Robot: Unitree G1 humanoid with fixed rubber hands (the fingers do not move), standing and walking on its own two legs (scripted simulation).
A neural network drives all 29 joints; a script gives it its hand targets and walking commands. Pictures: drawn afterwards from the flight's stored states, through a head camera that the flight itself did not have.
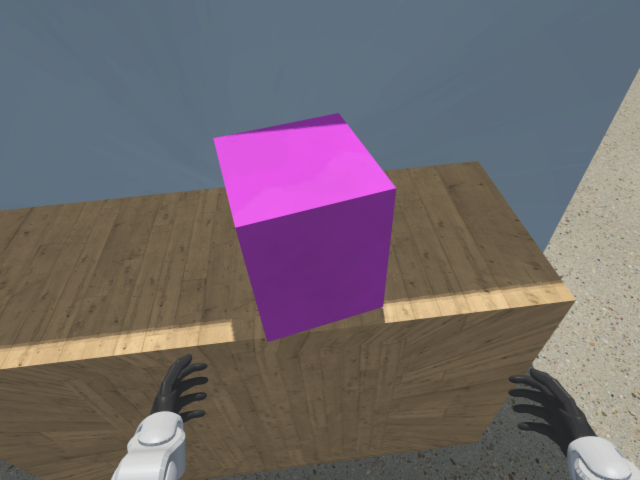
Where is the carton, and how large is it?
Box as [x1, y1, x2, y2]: [213, 113, 395, 341]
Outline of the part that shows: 338,113 213,138 235,228 267,341 382,306 395,187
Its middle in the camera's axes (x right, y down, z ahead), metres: -0.03 -0.02 +0.62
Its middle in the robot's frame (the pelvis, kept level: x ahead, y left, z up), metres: +0.48 +0.07 +0.05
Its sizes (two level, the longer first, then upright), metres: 0.210 0.200 0.250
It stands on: a pedestal, 0.70 m high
